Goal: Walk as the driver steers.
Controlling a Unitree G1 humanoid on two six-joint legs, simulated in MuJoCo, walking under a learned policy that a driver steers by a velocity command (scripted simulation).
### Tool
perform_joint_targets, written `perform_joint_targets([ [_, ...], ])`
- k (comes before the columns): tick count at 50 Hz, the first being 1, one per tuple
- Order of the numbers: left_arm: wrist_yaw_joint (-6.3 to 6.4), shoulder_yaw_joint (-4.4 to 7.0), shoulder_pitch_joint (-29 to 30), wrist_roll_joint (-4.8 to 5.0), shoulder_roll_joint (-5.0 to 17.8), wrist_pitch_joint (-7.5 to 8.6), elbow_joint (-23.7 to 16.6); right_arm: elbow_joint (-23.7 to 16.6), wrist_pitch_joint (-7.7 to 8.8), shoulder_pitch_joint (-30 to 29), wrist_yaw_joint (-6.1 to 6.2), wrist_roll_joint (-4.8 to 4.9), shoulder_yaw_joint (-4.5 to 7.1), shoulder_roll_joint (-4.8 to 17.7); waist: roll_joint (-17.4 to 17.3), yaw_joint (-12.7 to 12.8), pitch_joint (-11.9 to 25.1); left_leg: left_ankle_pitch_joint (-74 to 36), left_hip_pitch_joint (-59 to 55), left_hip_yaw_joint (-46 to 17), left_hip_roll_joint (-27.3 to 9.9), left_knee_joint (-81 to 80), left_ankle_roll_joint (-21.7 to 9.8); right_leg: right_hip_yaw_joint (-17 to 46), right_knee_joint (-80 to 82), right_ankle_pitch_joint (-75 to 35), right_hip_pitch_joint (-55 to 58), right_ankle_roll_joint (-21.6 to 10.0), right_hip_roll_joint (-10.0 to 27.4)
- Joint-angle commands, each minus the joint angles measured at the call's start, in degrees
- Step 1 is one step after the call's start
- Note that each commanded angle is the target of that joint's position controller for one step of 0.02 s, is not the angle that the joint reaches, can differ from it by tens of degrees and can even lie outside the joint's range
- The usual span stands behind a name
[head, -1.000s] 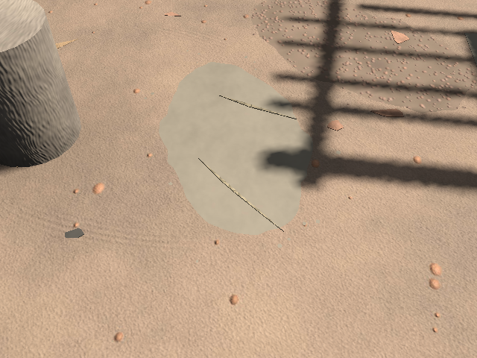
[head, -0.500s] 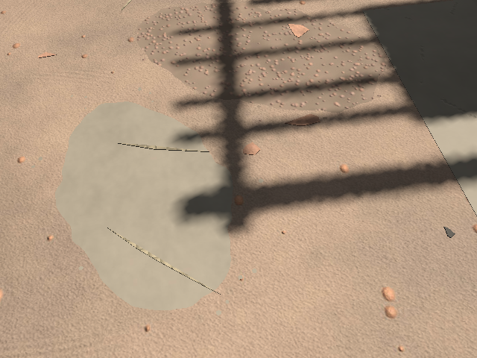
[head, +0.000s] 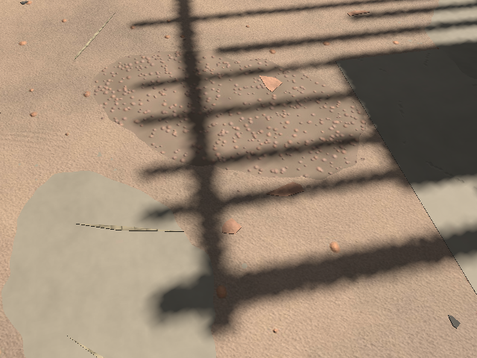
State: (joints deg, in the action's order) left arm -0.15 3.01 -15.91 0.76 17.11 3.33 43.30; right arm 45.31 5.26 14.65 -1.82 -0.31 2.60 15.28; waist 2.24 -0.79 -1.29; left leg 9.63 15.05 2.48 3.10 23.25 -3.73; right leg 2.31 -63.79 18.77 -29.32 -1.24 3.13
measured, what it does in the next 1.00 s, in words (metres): walks ahead, turning left: right foot, then left foot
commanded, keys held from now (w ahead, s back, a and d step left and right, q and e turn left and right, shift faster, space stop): w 0.32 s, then w+q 0.68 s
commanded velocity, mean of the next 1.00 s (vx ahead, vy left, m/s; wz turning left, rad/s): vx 0.50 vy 0.00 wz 0.26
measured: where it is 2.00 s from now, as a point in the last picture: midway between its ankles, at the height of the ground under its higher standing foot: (202, 246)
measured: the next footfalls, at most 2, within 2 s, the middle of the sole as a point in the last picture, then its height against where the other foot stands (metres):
right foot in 0.34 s outside the picture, level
left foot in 0.88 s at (196, 307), level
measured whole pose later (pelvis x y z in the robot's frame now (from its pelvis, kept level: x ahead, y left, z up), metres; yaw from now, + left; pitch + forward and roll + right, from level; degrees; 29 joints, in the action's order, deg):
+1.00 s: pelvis +0.55 +0.03 -0.01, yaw +20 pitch +1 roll +0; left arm 0.1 3.2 -12.2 0.8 16.5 6.2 46.3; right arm 41.3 2.7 11.9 -1.9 1.0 4.5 16.9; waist 0.3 -0.3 -3.5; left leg 10.3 22.0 0.6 4.8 30.9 -5.5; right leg 1.0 -69.0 23.9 -21.0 0.2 2.5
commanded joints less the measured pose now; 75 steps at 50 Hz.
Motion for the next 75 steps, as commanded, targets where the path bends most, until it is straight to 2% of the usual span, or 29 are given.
perform_joint_targets([
  [1,0.35,1.1,-0.7,-0.46,3.6,0.13,-3.7,-2.7,1.22,-1.2,0.32,0.22,1.7,7.9,-6.9,1.4,1.3,-8.2,-4.7,-15.3,-15.6,-14.8,-10.7,1.5,4.2,-5.0,-7.5,1.5,4.2],
  [7,-0.43,0.03,10.9,-0.41,1.1,1.24,-6.4,-0.1,0.29,3.3,1.32,1.08,2.11,9.9,-5.4,-2.5,-0.8,-13.0,-6.4,-6.6,-12.4,-15.7,-7.9,-1.3,26.0,-23.5,-5.6,2.3,2.4],
  [11,-1.62,0.03,16.9,0.21,1.6,1.83,-8.5,2.2,-0.88,7.4,1.49,1.48,2.33,10.7,-5.6,-4.4,-2.3,-12.9,-13.2,-7.8,-15.5,-13.4,-7.5,-1.4,32.3,-23.0,-6.7,1.2,0.9],
  [14,-2.39,0.49,16.5,0.12,3.1,2.19,-9.1,3.1,-1.93,7.5,1.95,1.66,2.78,11.6,-6.6,-2.6,-1.6,-19.4,-18.5,-8.7,-17.8,-9.0,-6.2,-1.6,35.0,-16.5,-4.9,-1.1,-0.1],
  [16,-2.11,2.04,7.1,-0.25,5.9,2.28,-6.6,2.9,-2.5,5.5,2.25,1.69,2.78,12.0,-6.8,3.1,4.3,-35.2,-17.9,-6.1,-15.3,2.2,-4.2,-4.5,37.4,-15.6,9.4,-3.6,-3.1],
  [17,-1.5,3.34,-2.2,-0.75,9.0,2.23,-4.3,2.2,-2.48,5.8,2.33,1.1,1.82,9.7,-5.2,7.0,11.5,-30.9,-9.9,-4.6,-12.4,14.6,-2.4,-1.0,35.2,-17.8,25.8,-6.2,0.6],
  [18,-0.98,4.76,-9.2,-1.74,15.0,1.93,-3.6,0.7,-1.42,11.6,1.91,0.21,-0.15,3.9,6.5,6.6,21.4,-7.4,12.7,-1.6,-4.6,37.2,1.6,20.9,34.0,-15.2,50.4,-14.1,16.2],
  [19,-0.97,4.06,-11.6,-0.8,11.8,1.48,-2.7,1.7,-0.36,12.0,1.54,1.03,-0.45,3.8,12.6,7.6,26.7,23.7,23.2,-8.0,-0.2,48.0,2.3,38.2,43.0,-5.2,54.7,-17.6,21.4],
  [20,-0.78,2.91,-8.4,-0.58,8.6,1.38,-2.9,0.6,0.18,6.6,1.27,2.82,1.31,9.8,6.7,8.2,17.1,21.6,28.6,-10.4,-3.7,52.1,1.6,31.7,45.2,0.9,47.4,-14.4,19.3],
  [22,-0.7,1.67,-0.6,-0.85,5.2,1.53,-3.1,-1.1,-0.12,0.5,1.38,2.48,1.51,9.2,2.1,4.8,5.4,12.3,27.3,-7.8,-8.5,47.1,1.7,18.0,49.6,-2.9,30.7,-11.3,14.9],
  [24,-0.93,1.33,3.6,-1.38,3.2,2.6,-2.9,0.1,-1.82,3.4,1.71,2.01,1.84,7.5,4.4,1.2,2.4,7.2,20.6,-8.4,-10.8,43.4,2.6,10.3,53.7,-8.1,21.6,-9.9,11.9],
  [29,-0.34,2.22,3.5,-1.97,4.8,3.78,0.0,-1.0,-3.45,1.0,2.07,1.63,1.86,4.9,1.4,0.2,-0.5,-3.5,24.2,-9.7,-10.8,36.0,4.4,-1.5,57.2,-20.2,20.0,-10.1,11.2],
  [38,0.93,3.44,-2.1,-0.23,8.3,1.18,3.9,-7.5,-2.73,-13.5,-1.09,1.41,0.78,2.8,-0.5,5.2,-4.5,-10.2,26.0,-1.8,-8.8,13.6,1.5,-11.7,54.3,-27.7,33.1,-7.4,13.2],
  [41,1.47,4.1,-0.7,0.4,10.4,-0.27,3.8,-8.8,-3.02,-11.4,-1.77,1.41,1.87,4.9,2.0,2.3,-1.2,-1.4,19.6,2.6,-4.7,12.9,-1.5,-13.9,45.2,-50.9,37.0,-5.6,13.8],
  [43,1.93,4.13,1.1,0.71,11.1,-1.19,3.3,-6.3,-3.24,1.1,-1.29,1.7,4.37,9.1,2.1,-5.2,5.9,-1.0,2.0,4.6,0.2,9.7,-4.8,-16.0,27.1,-60.1,33.0,-3.2,11.4],
  [44,2.13,3.41,0.6,-0.08,9.6,-0.84,2.5,-4.1,-3.75,10.5,-0.15,1.77,6.46,13.7,-2.4,-9.3,11.2,-2.5,-15.5,-3.7,-3.1,7.6,-7.8,-16.1,10.7,-45.8,20.4,-0.5,8.9],
  [45,1.21,0.69,-4.7,-2.25,0.7,0.71,-0.5,-4.1,-3.59,9.5,0.47,2.28,7.37,19.8,-17.8,-2.3,14.8,4.9,-34.4,-35.4,-17.8,3.3,-18.2,-12.2,-9.8,9.3,-6.4,3.4,-3.2],
  [46,0.28,0.79,-0.3,-0.29,4.0,3.23,-1.1,-6.1,-2.68,11.0,0.18,1.64,6.02,16.1,-11.7,-5.7,22.9,10.8,-39.3,-50.8,-22.3,-5.0,-21.5,1.9,-17.1,16.1,-13.6,2.7,-5.5],
  [47,-0.32,1.54,5.5,1.89,6.9,4.59,-2.9,-5.7,-1.97,9.3,0.07,1.13,5.09,12.7,-8.7,-6.8,15.6,6.9,-35.2,-42.5,-20.8,-6.3,-18.2,3.3,-16.2,11.0,-18.3,1.2,-2.3],
  [50,0.33,2.05,6.0,-0.84,7.2,4.89,-2.4,-7.9,-1.49,-0.4,0.49,0.73,3.46,7.7,-3.5,-0.1,5.7,-9.7,-13.5,-26.5,-14.5,-7.6,-14.0,3.0,-3.2,1.1,-9.3,1.0,3.1],
  [53,0.27,1.9,5.0,-1.53,5.4,2.91,-2.7,-8.5,-1.35,-1.0,1.24,0.9,3.67,8.8,-3.7,1.8,4.0,-16.5,-5.5,-22.0,-12.7,-10.0,-14.3,1.6,4.1,-1.6,-5.5,3.4,3.1],
  [58,-0.12,0.52,15.3,-1.37,2.3,2.62,-5.6,-7.5,-2.07,2.4,2.73,1.42,4.29,10.7,-6.2,-1.7,1.2,-10.4,0.8,-16.0,-7.5,-9.7,-9.9,0.0,25.9,-20.3,-1.0,5.5,-0.9],
  [63,-1.0,1.47,18.9,-1.01,5.1,3.49,-7.5,-5.9,-3.46,6.2,3.29,1.7,4.41,10.3,-8.1,-2.8,1.5,-12.3,-4.7,-21.6,-8.6,-1.6,-6.8,1.6,35.7,-21.7,2.8,3.9,-4.2],
  [66,-0.87,2.6,11.8,-1.64,6.8,4.26,-5.9,-7.8,-4.31,2.6,3.85,1.64,4.16,9.0,-9.5,1.8,5.1,-17.4,-6.3,-23.7,-6.1,9.4,-3.0,0.8,40.7,-23.5,12.1,0.7,-4.0],
  [67,-0.51,3.21,6.4,-2.72,9.4,4.43,-5.6,-9.4,-4.13,2.0,3.79,1.0,3.25,6.2,-6.2,4.0,11.5,-11.4,-1.6,-21.0,-2.8,20.7,-0.4,5.7,38.5,-34.8,24.5,-2.5,3.2],
  [68,-0.07,3.48,2.4,-3.58,12.1,3.74,-5.6,-9.4,-4.05,11.2,3.73,-0.03,2.06,2.0,8.3,0.9,19.6,27.4,12.7,-15.0,4.2,38.5,3.6,21.0,34.1,-56.6,43.0,-10.5,18.8],
  [69,-0.57,3.84,-0.2,-1.73,12.0,2.45,-4.2,-9.4,-3.87,17.3,3.36,1.48,2.33,6.7,17.0,0.1,26.1,32.9,21.3,-13.3,2.4,50.7,5.2,37.0,36.7,-43.5,48.2,-17.0,26.0],
  [71,-0.03,1.85,5.6,-1.77,5.2,0.86,-6.5,-9.4,-5.49,6.7,3.82,1.79,3.87,11.9,4.7,2.9,14.3,23.3,25.0,-11.0,-1.6,54.9,7.7,23.3,40.3,-30.6,35.9,-12.6,18.0],
  [75,-0.83,0.05,12.2,-2.56,2.3,0.29,-4.2,-9.2,-7.24,5.5,4.04,0.5,1.71,3.7,4.8,-2.1,6.6,19.9,9.6,-7.9,-4.8,34.7,7.8,8.8,45.1,-34.6,14.2,-10.6,8.2],
])
Keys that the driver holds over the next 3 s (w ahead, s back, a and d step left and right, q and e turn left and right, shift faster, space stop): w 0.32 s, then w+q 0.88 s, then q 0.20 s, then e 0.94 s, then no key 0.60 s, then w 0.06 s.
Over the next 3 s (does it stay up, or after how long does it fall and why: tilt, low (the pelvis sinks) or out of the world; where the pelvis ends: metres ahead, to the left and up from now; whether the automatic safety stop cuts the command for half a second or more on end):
stays up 0.86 0.09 -0.01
